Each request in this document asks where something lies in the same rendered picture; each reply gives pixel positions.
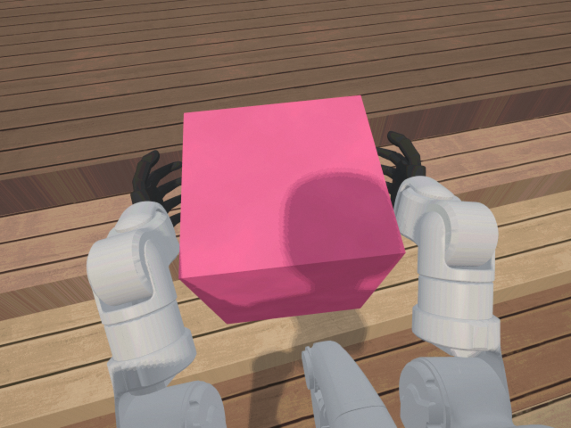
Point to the robot left forearm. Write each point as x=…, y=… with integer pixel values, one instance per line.
x=136, y=299

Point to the carton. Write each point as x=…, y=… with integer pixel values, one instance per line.
x=284, y=210

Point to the robot right shin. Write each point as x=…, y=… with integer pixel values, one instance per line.
x=319, y=410

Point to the robot right forearm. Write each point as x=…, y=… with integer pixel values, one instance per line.
x=456, y=265

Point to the left robot hand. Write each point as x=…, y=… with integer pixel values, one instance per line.
x=144, y=184

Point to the robot right thigh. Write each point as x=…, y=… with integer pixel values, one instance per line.
x=350, y=399

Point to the right robot hand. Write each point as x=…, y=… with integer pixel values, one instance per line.
x=408, y=165

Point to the robot right upper arm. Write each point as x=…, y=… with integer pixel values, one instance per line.
x=454, y=392

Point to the robot left upper arm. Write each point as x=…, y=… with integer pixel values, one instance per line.
x=195, y=404

